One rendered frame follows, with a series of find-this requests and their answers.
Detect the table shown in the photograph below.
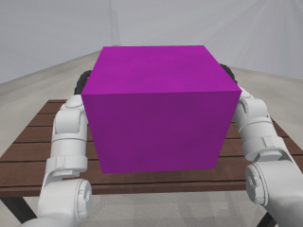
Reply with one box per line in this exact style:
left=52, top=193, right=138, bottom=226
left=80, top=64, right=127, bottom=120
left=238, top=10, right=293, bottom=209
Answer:
left=0, top=99, right=303, bottom=227

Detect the robot left upper arm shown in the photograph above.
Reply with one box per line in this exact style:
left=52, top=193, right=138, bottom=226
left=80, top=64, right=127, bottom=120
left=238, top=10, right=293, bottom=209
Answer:
left=19, top=179, right=94, bottom=227

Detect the carton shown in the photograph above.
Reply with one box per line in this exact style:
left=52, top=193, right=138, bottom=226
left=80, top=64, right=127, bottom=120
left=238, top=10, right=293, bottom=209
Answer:
left=80, top=45, right=242, bottom=174

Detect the robot left forearm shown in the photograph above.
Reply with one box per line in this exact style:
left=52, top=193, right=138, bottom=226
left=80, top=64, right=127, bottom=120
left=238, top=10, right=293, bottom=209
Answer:
left=37, top=95, right=89, bottom=217

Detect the left robot hand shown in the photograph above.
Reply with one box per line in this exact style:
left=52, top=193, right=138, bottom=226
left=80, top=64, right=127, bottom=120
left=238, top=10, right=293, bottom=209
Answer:
left=74, top=70, right=92, bottom=95

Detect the right robot hand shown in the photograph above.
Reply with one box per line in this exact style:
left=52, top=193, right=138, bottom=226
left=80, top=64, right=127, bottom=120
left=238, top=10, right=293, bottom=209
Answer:
left=220, top=63, right=238, bottom=84

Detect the robot right forearm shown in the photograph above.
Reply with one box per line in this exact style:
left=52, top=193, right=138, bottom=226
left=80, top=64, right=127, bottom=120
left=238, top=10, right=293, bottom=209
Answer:
left=233, top=86, right=303, bottom=178

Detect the robot right upper arm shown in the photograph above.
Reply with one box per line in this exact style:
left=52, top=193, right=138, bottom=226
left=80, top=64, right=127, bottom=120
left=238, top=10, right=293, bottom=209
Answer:
left=245, top=160, right=303, bottom=227

